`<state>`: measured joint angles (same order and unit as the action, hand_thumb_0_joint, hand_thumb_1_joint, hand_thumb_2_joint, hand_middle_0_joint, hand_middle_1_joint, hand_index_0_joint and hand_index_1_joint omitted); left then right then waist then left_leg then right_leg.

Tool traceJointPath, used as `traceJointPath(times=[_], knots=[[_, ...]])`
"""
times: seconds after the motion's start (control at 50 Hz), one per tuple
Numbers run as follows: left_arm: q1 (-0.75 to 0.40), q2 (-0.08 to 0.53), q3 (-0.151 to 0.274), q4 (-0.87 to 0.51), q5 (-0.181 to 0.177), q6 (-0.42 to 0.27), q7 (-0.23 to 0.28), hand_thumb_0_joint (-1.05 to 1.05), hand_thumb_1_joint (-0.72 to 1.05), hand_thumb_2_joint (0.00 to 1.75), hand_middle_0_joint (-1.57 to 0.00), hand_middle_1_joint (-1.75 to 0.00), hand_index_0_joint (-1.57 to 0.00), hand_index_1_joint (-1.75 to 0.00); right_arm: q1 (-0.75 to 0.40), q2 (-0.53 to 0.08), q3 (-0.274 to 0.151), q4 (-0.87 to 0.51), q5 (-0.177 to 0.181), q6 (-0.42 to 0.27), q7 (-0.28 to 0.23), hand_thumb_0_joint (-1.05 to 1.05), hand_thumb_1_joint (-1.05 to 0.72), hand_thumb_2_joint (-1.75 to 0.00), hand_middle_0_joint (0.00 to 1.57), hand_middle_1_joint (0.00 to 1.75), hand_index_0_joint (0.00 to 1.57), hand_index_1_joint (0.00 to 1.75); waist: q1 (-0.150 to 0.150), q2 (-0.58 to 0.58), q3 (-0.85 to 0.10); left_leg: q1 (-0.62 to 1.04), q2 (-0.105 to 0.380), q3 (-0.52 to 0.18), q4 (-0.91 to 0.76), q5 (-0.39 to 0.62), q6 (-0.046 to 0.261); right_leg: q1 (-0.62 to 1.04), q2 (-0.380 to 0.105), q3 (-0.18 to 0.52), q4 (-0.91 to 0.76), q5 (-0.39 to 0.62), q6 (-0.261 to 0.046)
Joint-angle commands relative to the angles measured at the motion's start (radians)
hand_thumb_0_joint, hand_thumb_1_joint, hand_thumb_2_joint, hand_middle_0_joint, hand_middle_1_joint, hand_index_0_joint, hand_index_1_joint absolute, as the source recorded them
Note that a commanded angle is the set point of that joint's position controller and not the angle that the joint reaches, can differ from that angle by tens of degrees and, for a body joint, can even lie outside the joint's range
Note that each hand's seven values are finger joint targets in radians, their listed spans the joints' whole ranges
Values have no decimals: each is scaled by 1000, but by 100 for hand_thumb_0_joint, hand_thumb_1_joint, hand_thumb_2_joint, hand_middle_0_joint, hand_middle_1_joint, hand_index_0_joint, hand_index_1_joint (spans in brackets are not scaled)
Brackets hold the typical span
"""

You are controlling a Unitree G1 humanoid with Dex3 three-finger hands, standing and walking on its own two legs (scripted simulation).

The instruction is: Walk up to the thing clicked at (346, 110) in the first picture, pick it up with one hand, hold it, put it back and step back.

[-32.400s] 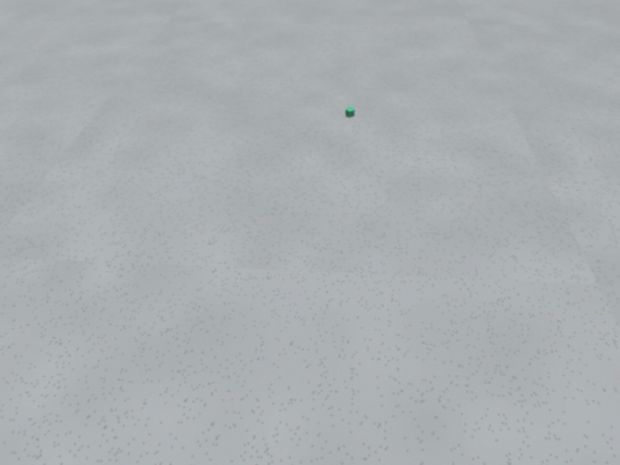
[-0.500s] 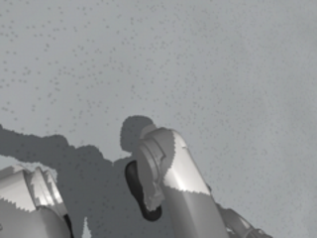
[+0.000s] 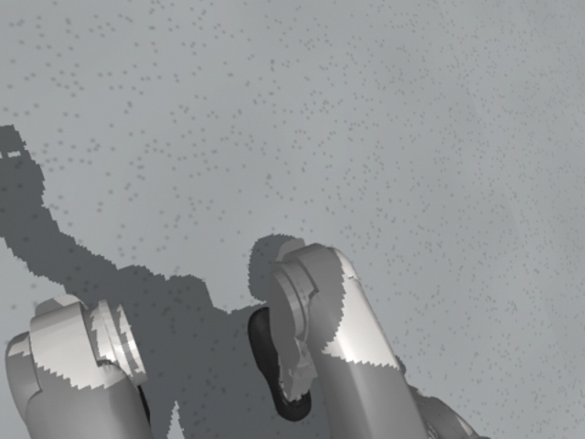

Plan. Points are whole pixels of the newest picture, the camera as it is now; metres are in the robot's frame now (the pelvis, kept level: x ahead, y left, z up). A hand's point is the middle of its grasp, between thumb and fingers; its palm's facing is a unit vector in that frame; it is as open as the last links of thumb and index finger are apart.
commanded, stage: withdraw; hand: left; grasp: from above
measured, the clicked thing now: out of the picture +0.44 +0.35 -0.29
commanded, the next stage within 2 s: home in 0.62 s
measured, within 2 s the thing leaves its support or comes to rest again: neither
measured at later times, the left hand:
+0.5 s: hand out of the picture +0.40 +0.35 -0.11, palm faces -0.50 -0.12 -0.86, open 14.0 cm
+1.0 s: hand out of the picture +0.43 +0.36 -0.10, palm faces -0.32 -0.20 -0.93, open 12.1 cm
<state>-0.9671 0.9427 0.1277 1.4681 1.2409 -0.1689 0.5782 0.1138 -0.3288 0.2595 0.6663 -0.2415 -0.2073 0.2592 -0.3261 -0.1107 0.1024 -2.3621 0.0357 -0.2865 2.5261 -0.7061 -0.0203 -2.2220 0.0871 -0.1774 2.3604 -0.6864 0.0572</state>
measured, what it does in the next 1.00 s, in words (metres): stands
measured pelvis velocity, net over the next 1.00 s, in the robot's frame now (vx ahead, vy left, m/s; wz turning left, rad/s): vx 0.00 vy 0.00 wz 0.11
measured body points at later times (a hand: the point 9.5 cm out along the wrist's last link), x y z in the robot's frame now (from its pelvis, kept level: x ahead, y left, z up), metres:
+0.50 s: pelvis -0.02 -0.01 +0.04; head +0.20 +0.09 +0.42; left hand +0.43 +0.35 -0.06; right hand +0.10 -0.27 -0.05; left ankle +0.06 +0.13 -0.28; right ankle +0.11 -0.12 -0.28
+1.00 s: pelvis +0.00 +0.00 +0.04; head +0.23 +0.09 +0.42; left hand +0.44 +0.37 -0.05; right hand +0.08 -0.25 -0.07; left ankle +0.06 +0.13 -0.28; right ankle +0.11 -0.12 -0.28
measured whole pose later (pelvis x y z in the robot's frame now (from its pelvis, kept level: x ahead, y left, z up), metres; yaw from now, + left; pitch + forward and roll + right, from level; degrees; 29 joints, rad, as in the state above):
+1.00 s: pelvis +0.00 +0.00 +0.04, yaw +7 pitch +36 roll -9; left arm -0.84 0.73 0.11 1.12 1.05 -0.08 0.25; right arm 0.20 -0.24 0.08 0.68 -0.10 -0.01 0.15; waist -0.21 0.03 -0.07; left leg -2.31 0.02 -0.16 2.34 -0.67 -0.01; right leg -2.20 0.04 -0.08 2.26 -0.70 0.05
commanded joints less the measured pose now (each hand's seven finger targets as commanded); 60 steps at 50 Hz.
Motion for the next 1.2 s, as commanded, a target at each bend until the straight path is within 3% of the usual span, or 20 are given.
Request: traceJointPath(times=[0.0, 0.12, 0.2, 0.24, 0.26, 0.34, 0.38, 0.42, 0.52, 0.58, 0.6, 0.64, 0.72, 0.76, 0.86, 0.9, 0.96, 1.06, 1.14, 1.18], knots=[[-214, 184, -1, -238, -54, 86, -44, 0, -52, 98, -7, -98, -7, -98, 153, -285, -174, 0, 63, 28, 3, 0, -90, -90, 20, 30, 20, 30, 59, 664, -799, 607, 19, 160, -304, 306, 9, 296, 27, -67, -201, 337, -91], [-244, 8, -113, -339, -120, 129, -250, 0, -53, 100, -7, -100, -7, -100, 212, -257, -239, -2, 127, 101, -8, 0, -90, -90, 20, 30, 20, 30, 54, 494, -789, 582, 5, 158, -402, 189, 30, 313, 12, -26, -286, 239, -95], [-250, -37, -146, -346, -131, 111, -357, 0, -52, 100, -8, -100, -7, -100, 238, -243, -257, -14, 145, 154, -47, 0, -90, -90, 20, 30, 20, 30, 44, 349, -726, 513, -14, 177, -413, 155, 43, 355, 3, 2, -347, 192, -99], [-269, -23, -143, -353, -127, 91, -384, 0, -51, 100, -8, -100, -8, -101, 239, -233, -253, -24, 147, 173, -73, 0, -90, -90, 20, 30, 20, 30, 37, 309, -711, 502, -19, 186, -411, 152, 47, 365, -2, 8, -369, 176, -98], [-279, -1, -131, -362, -122, 79, -390, 0, -51, 100, -8, -101, -8, -101, 237, -228, -249, -28, 149, 181, -86, 0, -89, -90, 20, 30, 20, 30, 53, 301, -720, 499, -22, 192, -412, 163, 47, 377, -5, 14, -370, 179, -99], [-256, 9, -124, -254, -101, 35, -383, 0, -50, 100, -8, -100, -8, -100, 218, -214, -226, -41, 145, 197, -128, 0, -89, -90, 20, 30, 20, 30, 49, 260, -646, 473, -28, 201, -413, 129, 50, 343, -10, 22, -384, 132, -101], [-303, 52, -109, -243, -83, 0, -362, 0, -50, 100, -8, -100, -8, -100, 205, -198, -206, -40, 133, 199, -142, 0, -89, -90, 20, 30, 20, 30, 54, 270, -666, 436, -27, 213, -395, 121, 54, 374, -7, 46, -381, 115, -95], [-310, 90, -92, -196, -60, -28, -332, 0, -49, 99, -8, -100, -8, -100, 199, -197, -191, -39, 124, 198, -150, 0, -89, -89, 20, 30, 20, 30, 54, 272, -663, 420, -27, 216, -385, 110, 54, 370, -7, 52, -374, 92, -92], [-409, 129, -92, -98, -5, -88, -241, 0, -49, 98, -7, -101, -8, -100, 207, -220, -162, -28, 96, 185, -160, 0, -89, -89, 20, 30, 20, 30, 9, 358, -665, 479, -21, 193, -361, 89, 43, 283, -5, 28, -314, 77, -96], [-440, 200, -48, -73, 26, -100, -180, 0, -49, 97, -7, -101, -8, -99, 211, -238, -157, -27, 78, 175, -164, 0, -89, -89, 20, 30, 20, 30, 23, 424, -692, 528, -18, 187, -359, 88, 34, 263, -7, 7, -285, 78, -101], [-481, 219, -38, -108, 37, -102, -163, 0, -50, 98, -7, -101, -8, -99, 222, -242, -155, -26, 71, 169, -165, 0, -89, -89, 20, 30, 20, 30, 10, 462, -714, 558, -17, 187, -362, 99, 31, 262, -9, -5, -276, 100, -98], [-474, 242, -19, -106, 54, -89, -140, 0, -49, 97, -8, -100, -9, -99, 227, -248, -160, -25, 65, 160, -166, 0, -89, -89, 20, 30, 20, 30, 17, 526, -744, 596, -12, 185, -365, 111, 25, 245, -11, -14, -249, 123, -101], [-424, 259, 23, -232, 44, -47, -121, 0, -45, 93, -11, -96, -13, -95, 234, -259, -186, -31, 68, 147, -156, 0, -89, -89, 20, 30, 20, 30, 60, 629, -881, 686, -9, 188, -363, 201, 16, 240, -21, -29, -216, 212, -104], [-347, 223, 26, -272, 16, -13, -134, 0, -29, 93, -25, -80, -22, -79, 242, -249, -203, -35, 78, 145, -145, 0, -88, -89, 20, 30, 20, 30, 82, 647, -930, 718, -13, 194, -377, 253, 17, 254, -26, -26, -217, 253, -104], [-257, 176, 45, -412, -102, 61, -215, 0, 9, 80, -21, -47, -19, -49, 292, -227, -255, -17, 115, 165, -127, 0, -89, -90, 20, 30, 20, 30, 131, 599, -1046, 761, -17, 218, -410, 331, 31, 350, -24, 0, -284, 309, -96], [-156, 96, 22, -442, -171, 94, -273, 0, 25, 77, -19, -39, -18, -40, 306, -208, -279, -10, 137, 175, -120, 0, -89, -90, 20, 30, 20, 30, 148, 524, -1023, 757, -18, 224, -445, 335, 38, 391, -22, 12, -327, 308, -93], [-54, 32, 18, -631, -282, 124, -362, 0, 49, 78, -19, -32, -18, -32, 301, -194, -313, -31, 174, 197, -124, 0, -90, -90, 20, 30, 20, 30, 183, 461, -1061, 759, -23, 237, -500, 323, 46, 481, -25, 38, -394, 309, -93], [161, -100, 3, -799, -485, 175, -484, 0, 89, 90, -20, -30, -20, -30, 228, -157, -327, -60, 213, 217, -157, 0, -90, -90, 20, 30, 20, 30, 193, 264, -880, 662, -25, 238, -592, 205, 66, 546, -28, 71, -529, 229, -88], [297, -166, -1, -984, -617, 197, -528, 0, 90, 90, -20, -30, -20, -30, 155, -132, -339, -107, 234, 215, -181, 0, -90, -90, 20, 30, 20, 30, 229, 246, -885, 766, -16, 222, -698, 159, 64, 614, -36, 88, -602, 192, -84], [321, -197, -1, -1081, -673, 203, -533, 0, 90, 90, -20, -30, -20, -30, 136, -124, -341, -126, 242, 208, -192, 0, -90, -90, 20, 30, 20, 30, 229, 260, -887, 825, -14, 212, -745, 159, 59, 643, -42, 92, -634, 193, -86]])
